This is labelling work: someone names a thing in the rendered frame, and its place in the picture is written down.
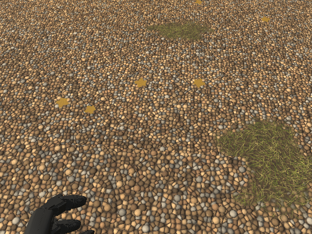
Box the left robot hand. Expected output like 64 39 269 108
24 193 95 234

